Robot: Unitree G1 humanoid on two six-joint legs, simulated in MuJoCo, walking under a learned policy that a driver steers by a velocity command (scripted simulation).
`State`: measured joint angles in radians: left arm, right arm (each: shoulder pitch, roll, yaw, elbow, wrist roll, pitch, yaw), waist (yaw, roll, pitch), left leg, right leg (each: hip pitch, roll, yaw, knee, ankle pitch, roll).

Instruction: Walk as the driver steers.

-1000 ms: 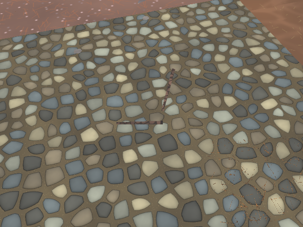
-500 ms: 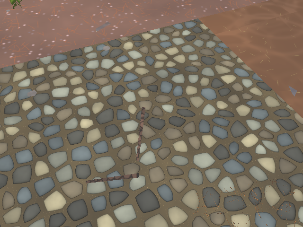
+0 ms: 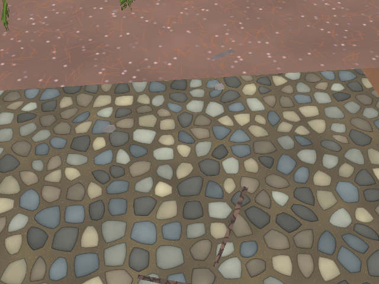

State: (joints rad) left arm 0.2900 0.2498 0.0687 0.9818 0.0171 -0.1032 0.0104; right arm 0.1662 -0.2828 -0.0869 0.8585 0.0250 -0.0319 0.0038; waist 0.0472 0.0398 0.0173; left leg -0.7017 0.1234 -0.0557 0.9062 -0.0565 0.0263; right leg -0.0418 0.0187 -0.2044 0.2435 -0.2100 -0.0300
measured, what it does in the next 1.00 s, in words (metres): walks ahead, turning left: left foot, then right foot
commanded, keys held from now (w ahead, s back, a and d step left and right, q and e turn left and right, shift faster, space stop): w+q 0.76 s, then w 0.24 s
